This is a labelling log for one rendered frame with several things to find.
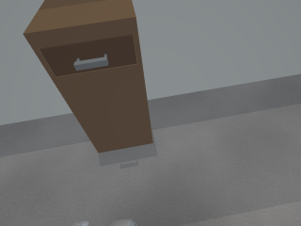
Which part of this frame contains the drawer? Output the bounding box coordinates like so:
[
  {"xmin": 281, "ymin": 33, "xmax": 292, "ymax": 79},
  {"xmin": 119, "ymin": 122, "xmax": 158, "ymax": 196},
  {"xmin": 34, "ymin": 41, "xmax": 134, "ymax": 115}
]
[{"xmin": 40, "ymin": 34, "xmax": 137, "ymax": 77}]

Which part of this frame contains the cabinet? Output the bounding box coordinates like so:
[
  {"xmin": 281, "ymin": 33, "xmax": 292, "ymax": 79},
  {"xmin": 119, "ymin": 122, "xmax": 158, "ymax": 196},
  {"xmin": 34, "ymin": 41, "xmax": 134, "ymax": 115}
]
[{"xmin": 24, "ymin": 0, "xmax": 153, "ymax": 153}]

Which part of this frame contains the handle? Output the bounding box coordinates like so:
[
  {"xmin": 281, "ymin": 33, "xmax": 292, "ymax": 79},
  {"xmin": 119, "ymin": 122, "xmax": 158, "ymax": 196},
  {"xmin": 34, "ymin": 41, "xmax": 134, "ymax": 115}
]
[{"xmin": 73, "ymin": 54, "xmax": 108, "ymax": 71}]

